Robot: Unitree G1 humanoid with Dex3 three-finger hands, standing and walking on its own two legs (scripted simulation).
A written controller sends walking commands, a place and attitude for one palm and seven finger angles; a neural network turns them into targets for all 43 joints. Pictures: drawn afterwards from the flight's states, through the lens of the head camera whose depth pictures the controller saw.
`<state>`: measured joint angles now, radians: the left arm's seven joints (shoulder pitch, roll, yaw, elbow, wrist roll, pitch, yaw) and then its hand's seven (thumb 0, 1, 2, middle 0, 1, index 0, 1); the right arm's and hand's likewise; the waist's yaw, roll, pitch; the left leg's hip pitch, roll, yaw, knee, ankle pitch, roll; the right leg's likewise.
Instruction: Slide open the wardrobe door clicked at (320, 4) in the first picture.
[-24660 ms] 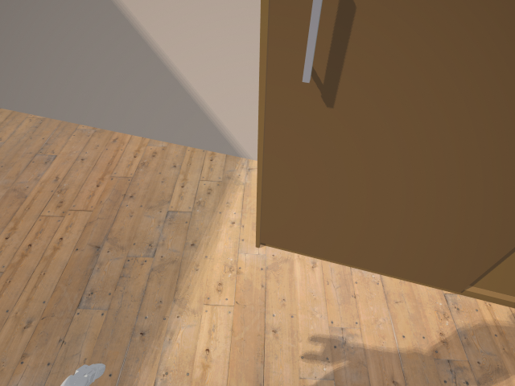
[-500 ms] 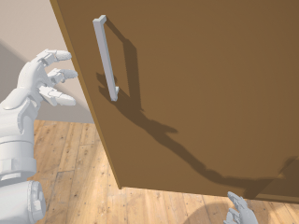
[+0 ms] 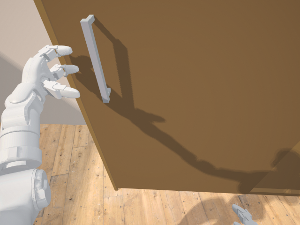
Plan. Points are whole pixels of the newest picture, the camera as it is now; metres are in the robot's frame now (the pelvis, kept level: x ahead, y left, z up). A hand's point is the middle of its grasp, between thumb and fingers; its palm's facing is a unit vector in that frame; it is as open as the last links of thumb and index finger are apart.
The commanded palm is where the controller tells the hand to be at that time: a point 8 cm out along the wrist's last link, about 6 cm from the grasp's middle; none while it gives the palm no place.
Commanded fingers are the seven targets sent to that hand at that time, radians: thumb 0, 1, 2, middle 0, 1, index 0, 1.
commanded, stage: move the hooked fingers beside the handle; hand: left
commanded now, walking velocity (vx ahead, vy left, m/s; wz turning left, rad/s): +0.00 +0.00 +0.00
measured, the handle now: (99, 64) +0.47 +0.16 +0.22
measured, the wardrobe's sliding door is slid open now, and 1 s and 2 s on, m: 0.00 0.00 0.00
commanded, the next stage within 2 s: none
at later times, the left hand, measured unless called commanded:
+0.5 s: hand (67, 77) +0.40 +0.22 +0.22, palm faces +0.05 -1.00 -0.04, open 14.0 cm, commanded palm +0.38 +0.27 +0.22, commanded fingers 0.00 -0.50 0.30 -0.30 -1.20 -0.30 -1.20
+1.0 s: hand (65, 70) +0.40 +0.22 +0.24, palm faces +0.00 -1.00 -0.01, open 14.0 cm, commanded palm +0.38 +0.27 +0.22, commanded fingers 0.00 -0.50 0.30 -0.30 -1.20 -0.30 -1.20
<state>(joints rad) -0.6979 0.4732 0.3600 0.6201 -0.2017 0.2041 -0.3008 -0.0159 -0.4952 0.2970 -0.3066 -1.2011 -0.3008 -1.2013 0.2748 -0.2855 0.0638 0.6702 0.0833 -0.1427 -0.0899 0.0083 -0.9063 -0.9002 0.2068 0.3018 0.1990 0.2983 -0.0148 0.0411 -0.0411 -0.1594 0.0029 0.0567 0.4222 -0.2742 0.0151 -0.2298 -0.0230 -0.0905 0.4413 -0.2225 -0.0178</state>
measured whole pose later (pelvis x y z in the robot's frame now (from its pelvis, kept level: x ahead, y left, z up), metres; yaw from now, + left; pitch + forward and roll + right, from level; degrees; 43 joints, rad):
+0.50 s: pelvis -0.01 +0.00 +0.00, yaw +1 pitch +0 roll +0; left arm -0.72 0.45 0.30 0.63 -0.19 0.22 -0.27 -0.02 -0.50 0.30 -0.31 -1.20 -0.30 -1.20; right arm 0.24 -0.28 0.07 0.66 0.09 -0.14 -0.10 0.01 -0.91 -0.90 0.21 0.30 0.20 0.30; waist 0.00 0.04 -0.03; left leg -0.16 0.00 0.05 0.42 -0.26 0.02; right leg -0.22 -0.03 -0.10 0.44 -0.21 -0.02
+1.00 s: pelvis +0.00 +0.00 +0.00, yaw +0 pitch +0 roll +0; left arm -0.71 0.46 0.33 0.60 -0.22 0.17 -0.31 -0.02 -0.50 0.30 -0.30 -1.20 -0.30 -1.20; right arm 0.30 -0.29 0.06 0.68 0.09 -0.13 -0.09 0.01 -0.91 -0.90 0.21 0.30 0.20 0.30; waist -0.01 0.04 -0.05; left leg -0.14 0.00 0.05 0.41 -0.27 0.02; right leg -0.20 -0.02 -0.09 0.42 -0.22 -0.02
